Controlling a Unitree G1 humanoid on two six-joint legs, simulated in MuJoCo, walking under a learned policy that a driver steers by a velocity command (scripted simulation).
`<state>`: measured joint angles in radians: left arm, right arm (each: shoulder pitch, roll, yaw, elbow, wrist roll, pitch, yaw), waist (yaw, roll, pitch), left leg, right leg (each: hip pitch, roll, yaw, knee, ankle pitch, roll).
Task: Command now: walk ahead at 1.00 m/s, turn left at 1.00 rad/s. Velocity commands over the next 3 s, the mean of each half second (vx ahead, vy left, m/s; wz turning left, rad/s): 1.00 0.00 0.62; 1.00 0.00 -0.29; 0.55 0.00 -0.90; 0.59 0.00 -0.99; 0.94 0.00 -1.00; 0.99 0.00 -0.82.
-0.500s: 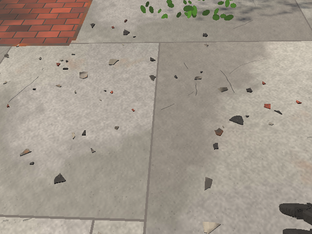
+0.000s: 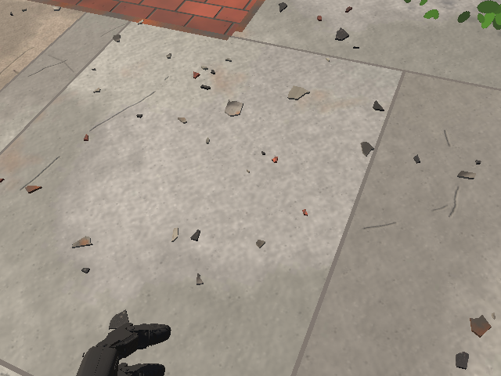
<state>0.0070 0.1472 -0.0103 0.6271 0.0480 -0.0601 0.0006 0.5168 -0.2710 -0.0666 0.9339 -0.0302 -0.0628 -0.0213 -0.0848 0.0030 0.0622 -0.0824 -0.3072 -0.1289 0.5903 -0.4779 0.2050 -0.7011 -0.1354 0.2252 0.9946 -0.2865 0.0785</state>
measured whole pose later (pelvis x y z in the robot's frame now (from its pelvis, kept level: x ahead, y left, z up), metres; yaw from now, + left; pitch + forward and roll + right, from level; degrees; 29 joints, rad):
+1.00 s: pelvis +0.90 +0.15 -0.01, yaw +8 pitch +1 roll -1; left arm 0.18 0.31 0.04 0.74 0.01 -0.03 -0.04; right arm 0.36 -0.26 -0.01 0.85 -0.04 -0.09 -0.03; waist 0.01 -0.01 0.04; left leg -0.07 -0.06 0.05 1.26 -0.35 0.00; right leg -0.53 0.15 -0.11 0.68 -0.21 -0.20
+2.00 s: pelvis +1.34 +0.13 +0.03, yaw -48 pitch +3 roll +1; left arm 0.40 0.28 0.03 0.68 0.02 0.01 -0.01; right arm 0.18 -0.29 -0.03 0.63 -0.07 -0.02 0.04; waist 0.04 0.05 -0.05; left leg -0.63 0.09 0.01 1.12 -0.33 -0.08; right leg -0.15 0.08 0.02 0.51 -0.41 -0.11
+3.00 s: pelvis +1.57 -0.64 +0.03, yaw -100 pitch +1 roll -1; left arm 0.48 0.29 0.05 0.83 0.00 -0.08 -0.01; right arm 0.04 -0.26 0.01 0.61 -0.04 -0.04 0.03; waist 0.09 0.01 0.04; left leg -0.75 0.14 0.00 0.74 0.04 -0.01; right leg 0.08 0.21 0.14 0.24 -0.31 -0.18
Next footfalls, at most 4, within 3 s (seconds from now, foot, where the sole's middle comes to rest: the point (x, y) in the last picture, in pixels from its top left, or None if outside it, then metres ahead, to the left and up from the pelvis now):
0.08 right None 0.27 -0.22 -0.74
0.48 left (217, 332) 0.57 0.13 -0.74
0.94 right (202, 192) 1.05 0.15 -0.74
1.34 left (157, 121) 1.41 0.32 -0.74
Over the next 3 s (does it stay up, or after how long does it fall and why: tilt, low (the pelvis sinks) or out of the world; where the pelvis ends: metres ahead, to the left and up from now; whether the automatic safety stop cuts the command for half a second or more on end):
stays up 1.57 -0.64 0.03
